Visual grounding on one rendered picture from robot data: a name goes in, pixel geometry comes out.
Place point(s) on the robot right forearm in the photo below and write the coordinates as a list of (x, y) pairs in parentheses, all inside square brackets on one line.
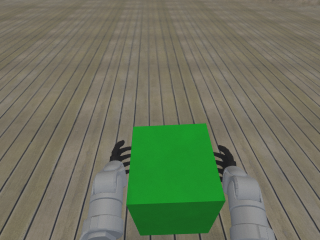
[(246, 206)]

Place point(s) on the robot left hand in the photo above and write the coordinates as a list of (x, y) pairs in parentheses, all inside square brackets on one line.
[(116, 154)]

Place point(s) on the robot left forearm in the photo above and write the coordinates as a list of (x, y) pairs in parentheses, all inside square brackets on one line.
[(104, 220)]

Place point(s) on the robot right hand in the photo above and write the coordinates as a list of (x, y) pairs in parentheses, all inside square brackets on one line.
[(228, 159)]

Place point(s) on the carton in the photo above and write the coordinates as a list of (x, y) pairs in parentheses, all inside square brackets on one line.
[(174, 185)]

